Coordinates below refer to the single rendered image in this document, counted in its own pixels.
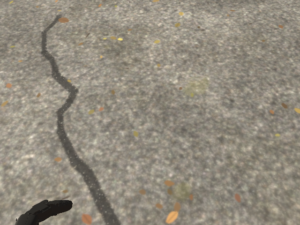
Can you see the left robot hand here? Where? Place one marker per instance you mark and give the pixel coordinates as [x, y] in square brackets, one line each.
[43, 210]

